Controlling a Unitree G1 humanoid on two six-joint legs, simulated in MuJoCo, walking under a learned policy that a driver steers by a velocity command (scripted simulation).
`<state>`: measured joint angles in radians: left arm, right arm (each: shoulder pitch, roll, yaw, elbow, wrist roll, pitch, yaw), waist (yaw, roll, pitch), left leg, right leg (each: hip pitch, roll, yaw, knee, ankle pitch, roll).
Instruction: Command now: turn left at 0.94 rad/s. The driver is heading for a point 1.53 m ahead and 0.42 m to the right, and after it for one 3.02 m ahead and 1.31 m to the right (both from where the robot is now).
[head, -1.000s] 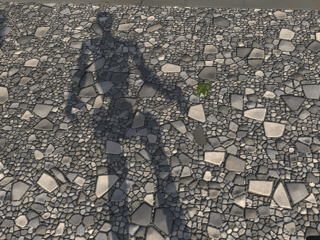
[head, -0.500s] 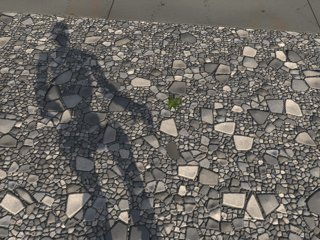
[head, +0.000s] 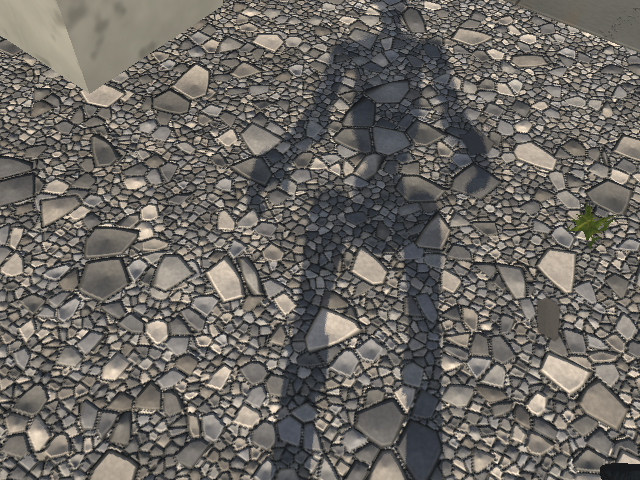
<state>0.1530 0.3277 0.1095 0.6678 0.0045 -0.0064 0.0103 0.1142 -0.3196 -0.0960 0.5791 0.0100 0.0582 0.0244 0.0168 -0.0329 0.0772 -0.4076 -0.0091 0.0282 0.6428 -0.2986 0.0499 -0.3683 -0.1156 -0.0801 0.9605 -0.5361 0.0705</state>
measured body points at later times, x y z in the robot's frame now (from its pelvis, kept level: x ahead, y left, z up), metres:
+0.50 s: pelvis +0.03 -0.02 +0.01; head +0.07 -0.04 +0.45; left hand +0.19 +0.26 -0.08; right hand +0.19 -0.29 -0.10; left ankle +0.03 +0.10 -0.72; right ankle +0.00 -0.11 -0.72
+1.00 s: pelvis +0.11 -0.03 +0.01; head +0.11 -0.05 +0.46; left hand +0.39 +0.14 -0.06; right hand +0.10 -0.37 -0.07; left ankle +0.18 +0.07 -0.73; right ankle +0.00 -0.12 -0.72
